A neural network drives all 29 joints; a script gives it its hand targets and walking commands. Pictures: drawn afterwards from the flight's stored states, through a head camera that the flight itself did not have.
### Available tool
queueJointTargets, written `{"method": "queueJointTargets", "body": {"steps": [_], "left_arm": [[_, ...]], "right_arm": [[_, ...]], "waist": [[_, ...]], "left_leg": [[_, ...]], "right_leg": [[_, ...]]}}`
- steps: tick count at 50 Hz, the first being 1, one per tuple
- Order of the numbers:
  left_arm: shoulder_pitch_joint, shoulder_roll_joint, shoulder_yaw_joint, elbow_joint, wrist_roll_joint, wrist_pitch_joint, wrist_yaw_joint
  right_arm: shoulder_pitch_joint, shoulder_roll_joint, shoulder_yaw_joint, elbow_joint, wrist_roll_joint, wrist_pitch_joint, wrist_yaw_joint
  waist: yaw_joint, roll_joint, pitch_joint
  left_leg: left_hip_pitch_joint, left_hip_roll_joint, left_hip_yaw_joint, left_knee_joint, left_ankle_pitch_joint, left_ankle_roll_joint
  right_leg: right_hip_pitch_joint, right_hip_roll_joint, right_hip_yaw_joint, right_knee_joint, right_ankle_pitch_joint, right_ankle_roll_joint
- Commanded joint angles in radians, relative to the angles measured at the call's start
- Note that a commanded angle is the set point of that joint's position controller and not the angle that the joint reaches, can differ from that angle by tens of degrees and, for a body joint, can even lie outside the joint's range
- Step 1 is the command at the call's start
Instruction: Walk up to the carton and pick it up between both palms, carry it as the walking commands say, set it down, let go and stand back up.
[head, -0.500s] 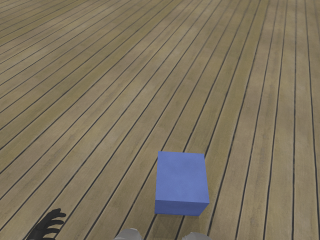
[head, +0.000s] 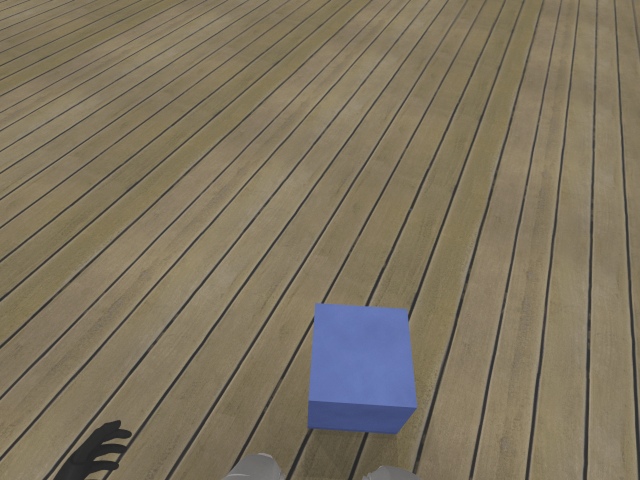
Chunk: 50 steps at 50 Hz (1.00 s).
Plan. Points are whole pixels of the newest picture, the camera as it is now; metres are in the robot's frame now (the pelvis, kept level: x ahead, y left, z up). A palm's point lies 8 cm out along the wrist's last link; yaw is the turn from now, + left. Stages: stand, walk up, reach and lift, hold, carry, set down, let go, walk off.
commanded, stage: walk up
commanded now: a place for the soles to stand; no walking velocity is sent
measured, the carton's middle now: (356, 369) +0.48 -0.11 -0.60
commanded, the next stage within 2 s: none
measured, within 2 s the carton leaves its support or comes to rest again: neither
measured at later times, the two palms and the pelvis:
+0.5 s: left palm out of the picture +0.13 +0.31 -0.08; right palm out of the picture +0.06 -0.32 -0.08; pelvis +0.00 +0.01 +0.00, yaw +0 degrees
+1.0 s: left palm out of the picture +0.11 +0.31 -0.08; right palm out of the picture +0.06 -0.32 -0.09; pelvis -0.01 +0.01 +0.00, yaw +1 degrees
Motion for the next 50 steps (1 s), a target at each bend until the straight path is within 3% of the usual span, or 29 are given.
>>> {"method": "queueJointTargets", "body": {"steps": [1, 2, 3, 4, 5, 8, 10, 11, 12, 15, 17, 19, 20, 21, 24, 26, 27, 29, 32, 33, 34, 35, 36, 40, 42, 43, 46, 48, 50], "left_arm": [[-0.078, 0.266, 0.114, -0.014, -0.016, -0.038, 0.009], [-0.060, 0.216, 0.104, -0.024, -0.020, -0.031, 0.007], [-0.056, 0.205, 0.102, -0.030, -0.022, -0.023, 0.009], [-0.064, 0.183, 0.099, -0.046, -0.027, -0.013, 0.006], [-0.086, 0.199, 0.105, -0.034, -0.029, -0.005, 0.007], [-0.004, 0.209, 0.112, 0.004, -0.025, -0.026, 0.013], [0.065, 0.272, 0.125, 0.029, -0.009, -0.043, 0.015], [0.063, 0.295, 0.131, 0.030, -0.012, -0.046, 0.014], [0.040, 0.296, 0.134, 0.023, -0.010, -0.044, 0.011], [-0.016, 0.282, 0.127, 0.002, -0.010, -0.040, 0.009], [-0.084, 0.231, 0.104, -0.025, -0.018, -0.030, 0.008], [-0.092, 0.183, 0.099, -0.046, -0.021, -0.015, 0.005], [-0.107, 0.185, 0.106, -0.042, -0.028, -0.002, 0.008], [-0.103, 0.202, 0.105, -0.032, -0.023, 0.004, 0.011], [0.014, 0.202, 0.116, 0.022, -0.023, -0.026, 0.009], [0.093, 0.275, 0.132, 0.049, -0.004, -0.043, 0.018], [0.083, 0.299, 0.136, 0.042, -0.005, -0.044, 0.017], [-0.016, 0.279, 0.136, 0.029, -0.009, -0.045, 0.009], [-0.081, 0.248, 0.115, -0.011, -0.013, -0.032, 0.009], [-0.092, 0.226, 0.103, -0.020, -0.016, -0.025, 0.006], [-0.079, 0.193, 0.104, -0.017, -0.018, -0.018, 0.010], [-0.091, 0.183, 0.102, -0.037, -0.021, -0.009, 0.006], [-0.098, 0.199, 0.111, -0.020, -0.028, 0.000, 0.008], [0.014, 0.226, 0.132, 0.025, -0.011, -0.022, 0.005], [0.073, 0.265, 0.133, 0.040, -0.001, -0.032, 0.009], [0.070, 0.303, 0.143, 0.045, 0.001, -0.038, 0.013], [-0.044, 0.284, 0.138, 0.028, 0.000, -0.042, 0.007], [-0.084, 0.264, 0.118, 0.009, -0.008, -0.034, 0.006], [-0.068, 0.222, 0.103, -0.010, -0.009, -0.021, 0.006]], "right_arm": [[0.120, -0.241, -0.077, -0.025, -0.012, -0.026, -0.001], [0.144, -0.250, -0.083, -0.019, -0.015, -0.033, -0.007], [0.129, -0.303, -0.093, -0.032, -0.020, -0.034, -0.013], [0.089, -0.351, -0.091, -0.060, -0.020, -0.039, -0.015], [0.074, -0.363, -0.087, -0.047, -0.016, -0.030, -0.019], [-0.040, -0.325, -0.074, -0.072, -0.013, -0.018, -0.019], [-0.078, -0.220, -0.047, -0.096, -0.002, -0.012, -0.011], [-0.033, -0.190, -0.044, -0.084, -0.001, -0.004, -0.016], [-0.029, -0.225, -0.056, -0.078, -0.002, 0.002, -0.016], [0.047, -0.232, -0.068, -0.053, -0.007, -0.013, -0.001], [0.138, -0.250, -0.076, -0.005, -0.011, -0.027, -0.005], [0.131, -0.340, -0.094, -0.036, -0.023, -0.038, -0.017], [0.099, -0.377, -0.094, -0.052, -0.021, -0.032, -0.018], [0.054, -0.370, -0.095, -0.053, -0.020, -0.026, -0.021], [-0.064, -0.317, -0.068, -0.082, -0.009, -0.016, -0.021], [-0.089, -0.206, -0.045, -0.091, 0.002, -0.010, -0.010], [-0.072, -0.195, -0.052, -0.092, -0.002, -0.004, -0.015], [0.001, -0.244, -0.063, -0.053, -0.003, -0.001, -0.007], [0.115, -0.227, -0.075, -0.010, -0.005, -0.025, 0.003], [0.133, -0.259, -0.083, -0.004, -0.019, -0.025, -0.005], [0.136, -0.303, -0.096, -0.017, -0.025, -0.030, -0.010], [0.104, -0.365, -0.098, -0.043, -0.031, -0.032, -0.016], [0.066, -0.372, -0.091, -0.054, -0.021, -0.026, -0.018], [-0.063, -0.300, -0.066, -0.067, -0.020, -0.005, -0.010], [-0.108, -0.223, -0.055, -0.085, -0.008, -0.008, -0.005], [-0.086, -0.233, -0.061, -0.082, -0.011, -0.002, -0.005], [0.035, -0.257, -0.074, -0.037, -0.016, -0.004, 0.005], [0.102, -0.237, -0.080, -0.019, -0.010, -0.015, 0.010], [0.106, -0.273, -0.092, -0.007, -0.022, -0.021, 0.001]], "waist": [[-0.022, -0.126, -0.101], [-0.022, -0.034, -0.136], [-0.012, 0.128, -0.126], [0.007, 0.175, -0.118], [-0.008, 0.105, -0.112], [0.057, 0.130, -0.089], [0.087, -0.036, -0.079], [0.091, -0.149, -0.097], [0.073, -0.106, -0.082], [0.007, -0.079, -0.058], [-0.033, -0.042, -0.108], [-0.021, 0.189, -0.121], [-0.022, 0.198, -0.102], [-0.014, 0.131, -0.072], [0.074, 0.113, -0.097], [0.109, -0.095, -0.116], [0.100, -0.139, -0.083], [0.036, -0.060, -0.059], [-0.035, -0.049, -0.101], [-0.035, 0.017, -0.083], [-0.027, 0.166, -0.107], [-0.011, 0.211, -0.107], [-0.008, 0.136, -0.087], [0.074, 0.117, -0.040], [0.096, -0.108, -0.049], [0.099, -0.106, -0.064], [0.024, -0.095, -0.011], [-0.019, -0.107, -0.021], [-0.012, 0.049, -0.068]], "left_leg": [[0.059, 0.042, 0.168, -0.209, 0.169, 0.089], [0.141, 0.046, 0.080, -0.261, 0.386, 0.097], [0.134, 0.129, -0.158, -0.321, 0.449, 0.155], [0.119, 0.232, -0.470, -0.392, 0.465, 0.257], [0.094, 0.279, -0.560, -0.395, 0.476, 0.330], [-0.020, 0.206, -0.389, -0.314, 0.462, 0.242], [-0.232, 0.033, -0.041, -0.095, 0.385, 0.101], [-0.239, -0.004, 0.082, 0.014, 0.143, 0.082], [-0.200, 0.030, 0.098, 0.080, -0.087, 0.072], [-0.065, 0.058, 0.160, -0.064, -0.024, 0.075], [0.128, 0.038, 0.104, -0.249, 0.298, 0.099], [0.158, 0.204, -0.390, -0.400, 0.432, 0.225], [0.118, 0.278, -0.579, -0.445, 0.425, 0.307], [0.089, 0.306, -0.617, -0.451, 0.396, 0.339], [-0.036, 0.191, -0.401, -0.310, 0.471, 0.243], [-0.262, 0.014, -0.024, -0.032, 0.355, 0.097], [-0.272, -0.008, 0.091, 0.037, 0.026, 0.068], [-0.163, 0.049, 0.088, 0.077, -0.108, 0.058], [0.082, 0.021, 0.177, -0.213, 0.118, 0.078], [0.135, 0.033, 0.077, -0.279, 0.256, 0.097], [0.145, 0.149, -0.192, -0.374, 0.349, 0.152], [0.127, 0.248, -0.518, -0.456, 0.352, 0.250], [0.097, 0.286, -0.594, -0.448, 0.383, 0.312], [-0.175, 0.142, -0.326, -0.376, 0.172, 0.189], [-0.274, 0.012, -0.015, -0.109, 0.160, 0.098], [-0.246, -0.012, 0.099, 0.033, 0.017, 0.075], [-0.129, 0.069, 0.113, 0.036, -0.056, 0.054], [0.036, 0.054, 0.173, -0.208, 0.092, 0.071], [0.128, 0.060, -0.013, -0.318, 0.232, 0.105]], "right_leg": [[0.074, -0.252, 0.191, -0.286, 0.286, -0.134], [0.035, -0.161, 0.125, -0.166, 0.287, -0.084], [-0.027, -0.076, 0.088, 0.000, 0.217, -0.038], [-0.106, 0.017, 0.138, 0.062, 0.025, 0.014], [-0.083, 0.053, 0.172, 0.025, -0.207, 0.027], [0.061, 0.015, 0.206, -0.154, 0.012, -0.022], [0.253, -0.173, 0.352, -0.382, 0.096, -0.113], [0.244, -0.310, 0.444, -0.488, 0.079, -0.174], [0.187, -0.377, 0.476, -0.508, 0.144, -0.204], [0.108, -0.323, 0.298, -0.412, 0.229, -0.200], [0.024, -0.193, 0.152, -0.222, 0.258, -0.097], [-0.113, -0.004, 0.114, 0.066, 0.082, -0.001], [-0.155, 0.044, 0.175, 0.078, -0.224, 0.014], [-0.126, 0.049, 0.209, 0.090, -0.289, 0.015], [0.055, 0.025, 0.214, -0.171, 0.023, -0.020], [0.288, -0.176, 0.376, -0.417, 0.004, -0.113], [0.239, -0.330, 0.495, -0.513, 0.049, -0.188], [0.127, -0.361, 0.442, -0.515, 0.117, -0.230], [0.024, -0.235, 0.221, -0.332, 0.195, -0.137], [-0.014, -0.163, 0.149, -0.201, 0.184, -0.082], [-0.046, -0.073, 0.084, 0.001, 0.142, -0.037], [-0.127, 0.033, 0.141, 0.070, -0.061, 0.015], [-0.130, 0.044, 0.193, 0.048, -0.251, 0.020], [0.120, 0.012, 0.206, -0.205, -0.092, -0.030], [0.216, -0.188, 0.372, -0.475, -0.220, -0.123], [0.185, -0.326, 0.494, -0.569, -0.214, -0.177], [0.062, -0.334, 0.386, -0.532, -0.089, -0.203], [0.006, -0.236, 0.242, -0.414, -0.017, -0.127], [-0.043, -0.142, 0.139, -0.194, -0.025, -0.059]]}}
